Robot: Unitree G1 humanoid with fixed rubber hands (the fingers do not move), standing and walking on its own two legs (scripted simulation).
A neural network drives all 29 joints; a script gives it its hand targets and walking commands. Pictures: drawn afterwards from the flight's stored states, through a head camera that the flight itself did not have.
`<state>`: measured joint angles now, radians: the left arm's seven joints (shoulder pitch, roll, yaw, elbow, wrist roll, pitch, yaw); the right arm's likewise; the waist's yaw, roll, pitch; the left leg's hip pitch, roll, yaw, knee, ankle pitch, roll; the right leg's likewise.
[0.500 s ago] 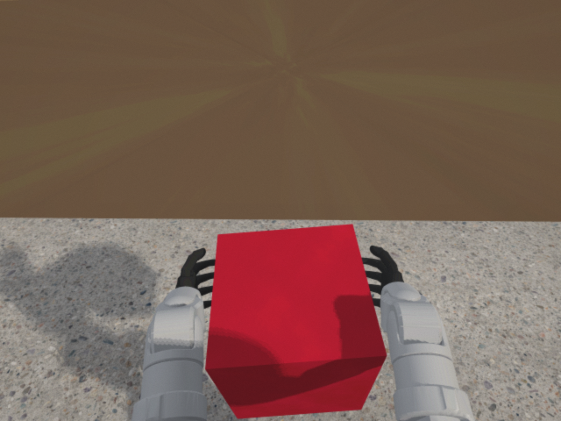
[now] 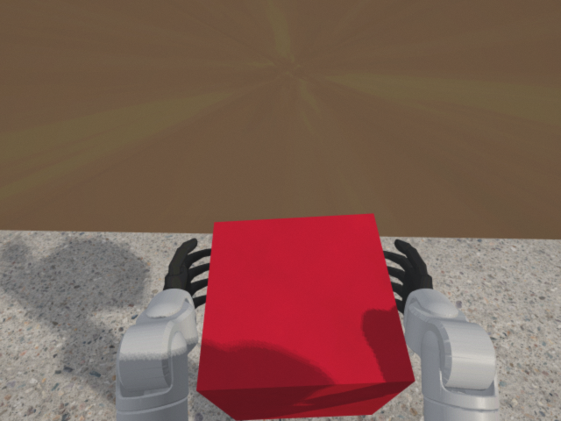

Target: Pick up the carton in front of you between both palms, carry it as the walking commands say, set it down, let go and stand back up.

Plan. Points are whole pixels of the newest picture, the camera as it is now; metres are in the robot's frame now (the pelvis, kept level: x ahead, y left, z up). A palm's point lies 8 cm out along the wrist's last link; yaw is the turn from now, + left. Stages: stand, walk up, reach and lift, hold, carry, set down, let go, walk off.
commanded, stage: carry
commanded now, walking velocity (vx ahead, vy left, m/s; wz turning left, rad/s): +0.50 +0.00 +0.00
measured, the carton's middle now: (299, 325) +0.26 -0.01 +0.03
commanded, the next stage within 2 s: none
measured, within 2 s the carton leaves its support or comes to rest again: neither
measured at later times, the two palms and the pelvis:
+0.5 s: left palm (177, 184) +0.54 +0.20 +0.08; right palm (336, 185) +0.51 -0.10 +0.08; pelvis +0.29 +0.06 +0.01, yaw -2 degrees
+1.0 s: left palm (208, 109) +0.85 +0.17 +0.08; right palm (322, 104) +0.87 -0.13 +0.08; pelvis +0.62 +0.01 +0.01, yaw +3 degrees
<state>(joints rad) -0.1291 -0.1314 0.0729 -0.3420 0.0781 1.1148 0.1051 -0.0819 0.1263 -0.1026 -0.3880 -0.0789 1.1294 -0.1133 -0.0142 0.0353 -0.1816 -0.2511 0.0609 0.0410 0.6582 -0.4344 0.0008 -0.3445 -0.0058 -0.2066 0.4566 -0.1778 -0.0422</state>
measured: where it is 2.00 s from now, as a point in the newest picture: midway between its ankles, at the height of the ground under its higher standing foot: (265, 223)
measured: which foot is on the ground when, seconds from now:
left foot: up 0.00-0.30, down 0.32-0.86, up 0.88-1.00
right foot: down 0.00-0.36, up 0.38-0.82, down 0.84-1.00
